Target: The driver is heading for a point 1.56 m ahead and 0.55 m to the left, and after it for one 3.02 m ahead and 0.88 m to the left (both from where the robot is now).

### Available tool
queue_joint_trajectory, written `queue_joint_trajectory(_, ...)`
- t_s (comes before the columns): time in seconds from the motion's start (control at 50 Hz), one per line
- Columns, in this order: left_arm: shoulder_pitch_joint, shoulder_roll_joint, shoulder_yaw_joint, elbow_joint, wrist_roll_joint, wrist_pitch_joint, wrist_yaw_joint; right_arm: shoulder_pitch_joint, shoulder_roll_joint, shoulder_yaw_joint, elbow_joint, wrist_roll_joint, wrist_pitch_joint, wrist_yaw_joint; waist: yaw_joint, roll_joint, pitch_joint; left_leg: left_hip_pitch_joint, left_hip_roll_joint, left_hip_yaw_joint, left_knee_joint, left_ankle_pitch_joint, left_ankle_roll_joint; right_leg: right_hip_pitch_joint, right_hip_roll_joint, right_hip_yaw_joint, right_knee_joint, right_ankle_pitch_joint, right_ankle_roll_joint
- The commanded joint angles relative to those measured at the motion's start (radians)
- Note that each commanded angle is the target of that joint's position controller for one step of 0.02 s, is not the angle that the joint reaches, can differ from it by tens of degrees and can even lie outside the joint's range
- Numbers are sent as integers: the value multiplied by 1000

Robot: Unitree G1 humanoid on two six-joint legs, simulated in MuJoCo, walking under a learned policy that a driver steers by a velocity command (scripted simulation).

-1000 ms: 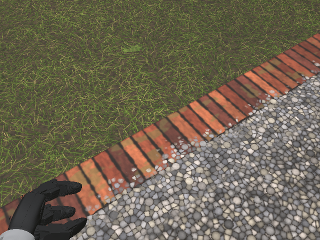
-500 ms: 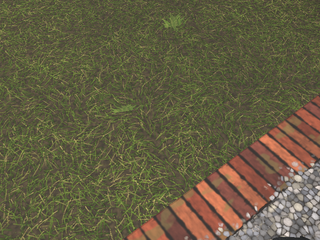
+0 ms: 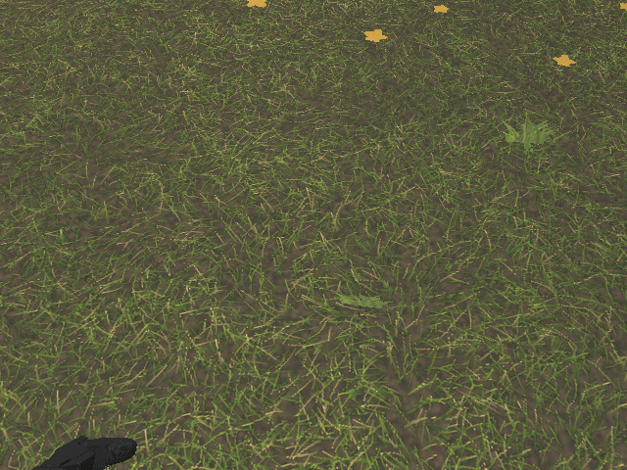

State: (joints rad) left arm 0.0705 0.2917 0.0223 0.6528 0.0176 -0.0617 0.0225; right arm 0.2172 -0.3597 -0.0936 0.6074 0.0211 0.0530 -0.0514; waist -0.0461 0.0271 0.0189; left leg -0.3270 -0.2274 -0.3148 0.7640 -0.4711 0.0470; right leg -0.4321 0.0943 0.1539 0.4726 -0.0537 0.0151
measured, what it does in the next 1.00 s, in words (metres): walks ahead, turning left: left foot, then right foot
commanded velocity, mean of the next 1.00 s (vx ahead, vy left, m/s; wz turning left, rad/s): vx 0.12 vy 0.00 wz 0.64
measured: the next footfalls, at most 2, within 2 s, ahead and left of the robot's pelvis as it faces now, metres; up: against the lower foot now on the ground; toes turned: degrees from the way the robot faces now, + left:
left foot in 0.44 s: +0.02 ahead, +0.13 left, +0.00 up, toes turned +28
right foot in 0.88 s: +0.30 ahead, +0.06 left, +0.00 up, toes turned +39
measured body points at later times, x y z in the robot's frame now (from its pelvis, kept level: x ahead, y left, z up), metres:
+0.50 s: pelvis +0.02 +0.02 +0.00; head +0.04 +0.07 +0.45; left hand +0.03 +0.36 -0.11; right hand +0.29 -0.17 -0.07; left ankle -0.02 +0.12 -0.73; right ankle +0.10 -0.12 -0.69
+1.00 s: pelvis +0.15 +0.08 +0.01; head +0.19 +0.10 +0.46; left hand +0.13 +0.40 -0.08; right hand +0.43 -0.05 -0.09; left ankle +0.00 +0.13 -0.65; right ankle +0.26 +0.04 -0.72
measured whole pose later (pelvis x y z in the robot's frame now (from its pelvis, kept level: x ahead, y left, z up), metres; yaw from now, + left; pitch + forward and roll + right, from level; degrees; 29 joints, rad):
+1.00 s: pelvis +0.15 +0.08 +0.01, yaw +34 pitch +2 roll +0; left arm 0.14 0.28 0.06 0.72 -0.02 -0.05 -0.04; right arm 0.20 -0.29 -0.04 0.63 -0.01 -0.01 -0.04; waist 0.01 0.03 0.04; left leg -0.39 -0.08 -0.11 1.12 -0.53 -0.05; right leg -0.39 0.07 0.07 0.50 -0.15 -0.04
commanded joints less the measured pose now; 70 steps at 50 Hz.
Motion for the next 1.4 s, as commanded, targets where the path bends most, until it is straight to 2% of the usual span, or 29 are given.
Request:
queue_joint_trajectory(0.02,32,124,53,-83,8,9,10,145,-144,-25,-58,-5,-15,25,-12,-244,-212,-294,131,104,413,-160,-109,448,-486,493,-129,225,-285)
queue_joint_trajectory(0.06,-6,84,43,-102,1,31,22,85,-161,-39,-34,6,8,21,11,-95,-128,-302,179,144,507,-15,-145,332,-357,257,-121,52,-206)
queue_joint_trajectory(0.12,-7,103,49,-85,10,50,36,54,-81,-13,-67,7,11,24,23,-127,-68,-309,228,255,511,81,-153,227,-292,78,-176,80,-212)
queue_joint_trajectory(0.24,34,140,78,-43,6,59,35,-20,-47,-2,-105,2,0,33,64,-161,-132,-301,321,286,327,121,-154,338,-370,-43,-195,112,-261)
queue_joint_trajectory(0.4,3,176,112,-7,-36,51,-2,14,-45,-22,-90,3,28,65,21,-178,-131,4,287,399,-130,196,-44,282,-417,-226,-91,18,-156)
queue_joint_trajectory(0.42,24,149,109,6,-43,51,-5,61,-55,-35,-69,3,30,61,5,-144,-131,98,254,399,-220,244,-11,229,-389,-265,-8,-47,-104)
queue_joint_trajectory(0.44,75,104,100,28,-37,56,-12,137,-114,-60,-46,0,27,49,-11,4,-97,235,289,269,-346,399,49,73,-313,-334,186,-192,-23)
queue_joint_trajectory(0.46,74,54,86,-24,7,61,-19,190,-257,-91,-55,10,18,31,28,335,-68,384,531,-145,-359,516,197,-304,-163,-370,525,-616,74)
queue_joint_trajectory(0.48,-67,78,89,-82,6,41,-15,212,-246,-84,-73,-16,-25,47,-63,253,-157,346,575,-369,-490,-7,314,-427,-105,-113,656,-574,44)
queue_joint_trajectory(0.5,-138,128,104,-99,-31,21,-19,195,-204,-69,-59,-17,-57,57,-64,164,-76,320,558,-365,-589,-359,278,-482,-129,-56,657,-463,-9)
queue_joint_trajectory(0.52,-127,154,117,-90,-45,3,-20,140,-181,-57,-53,-6,-75,55,-20,143,-22,277,546,-348,-606,-378,238,-485,-135,-49,621,-376,-34)
queue_joint_trajectory(0.56,-69,153,122,-49,-22,-19,-23,73,-136,-33,-62,6,-79,38,30,139,-27,227,476,-221,-585,-248,182,-386,-141,-45,528,-235,-21)
queue_joint_trajectory(0.6,-81,127,116,-33,-17,-33,-28,82,-117,-24,-63,-15,-79,21,30,120,-23,208,416,-135,-568,-39,161,-310,-104,-69,451,-121,-2)
queue_joint_trajectory(0.68,-92,69,89,-10,-15,-25,-34,94,-117,-25,-49,-15,-73,7,24,152,-27,153,342,-1,-478,330,134,-166,-53,-101,241,-29,37)
queue_joint_trajectory(0.78,-99,67,65,-2,-19,-16,-66,132,-78,-2,-3,-20,-71,21,-19,147,-48,169,404,13,-402,572,135,-43,-96,-127,128,-4,29)
queue_joint_trajectory(0.86,-5,101,72,22,-16,-25,-71,90,-69,8,13,-20,-79,23,29,99,-59,188,379,57,-270,686,90,102,-75,-162,-19,62,-52)
queue_joint_trajectory(0.88,24,157,86,16,-11,-28,-65,111,-71,4,13,-27,-85,18,33,39,-97,178,312,106,-155,686,49,186,-121,-82,-18,282,-91)
queue_joint_trajectory(0.9,71,258,108,7,-2,-27,-64,154,-58,8,-16,-49,-93,10,6,-134,-193,30,200,183,75,482,-21,382,-256,137,25,578,-215)
queue_joint_trajectory(0.92,154,249,111,28,-16,-16,-66,147,-63,13,-29,-63,-95,1,51,-298,-245,-188,105,240,355,-83,-102,527,-402,400,-57,590,-375)
queue_joint_trajectory(0.96,141,189,95,14,-45,-1,-58,66,-87,5,-43,-27,-82,9,70,-181,-187,-332,156,167,523,-135,-112,507,-368,419,-110,206,-339)
queue_joint_trajectory(1.0,92,174,90,-11,-50,23,-35,-24,-66,6,-67,-31,-70,8,65,-90,-112,-334,195,165,437,-42,-109,370,-310,342,-146,93,-281)
queue_joint_trajectory(1.08,55,180,103,-35,-38,71,-1,-46,0,18,-60,-26,-79,11,40,-168,-118,-167,149,211,93,23,-120,246,-204,285,-160,71,-230)
queue_joint_trajectory(1.24,22,178,119,-75,-64,113,17,-1,-34,-10,-11,-11,-101,38,8,-186,-144,152,157,199,-387,330,-99,122,-129,375,-60,-71,-130)
queue_joint_trajectory(1.26,62,130,104,-74,-61,114,16,10,-82,-24,-15,-22,-98,30,25,-99,-167,266,304,94,-450,322,-45,36,-70,321,54,-302,-82)
queue_joint_trajectory(1.28,118,75,89,-82,-52,110,11,-47,-151,-34,-40,-50,-83,21,78,169,-142,305,522,-166,-497,315,81,-143,74,118,280,-536,-32)
queue_joint_trajectory(1.3,138,156,112,-88,-44,97,5,-75,-125,-29,-50,-91,-84,25,92,233,-111,193,630,-280,-520,319,175,-190,6,67,498,-546,3)
queue_joint_trajectory(1.32,150,218,129,-67,-47,97,2,-126,-68,-14,-70,-82,-86,20,99,157,-76,157,593,-183,-514,294,174,-190,-49,31,602,-474,26)
queue_joint_trajectory(1.34,165,222,134,-43,-49,105,3,-159,-35,-5,-74,-65,-85,13,100,101,-50,136,516,-63,-500,268,137,-190,-64,10,653,-402,43)
queue_joint_trajectory(1.4,166,159,116,-45,-48,123,-1,-154,-26,5,-69,-44,-78,-5,74,87,-27,155,449,131,-481,421,127,-237,-107,-70,777,-297,90)
Keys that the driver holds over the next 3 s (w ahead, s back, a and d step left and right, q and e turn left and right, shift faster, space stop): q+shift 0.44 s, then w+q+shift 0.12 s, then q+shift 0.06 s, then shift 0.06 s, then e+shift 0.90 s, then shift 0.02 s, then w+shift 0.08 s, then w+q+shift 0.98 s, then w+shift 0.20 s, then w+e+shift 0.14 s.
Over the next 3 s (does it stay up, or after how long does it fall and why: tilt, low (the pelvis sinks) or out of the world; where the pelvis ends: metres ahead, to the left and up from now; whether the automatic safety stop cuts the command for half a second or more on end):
stays up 1.12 0.39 -0.01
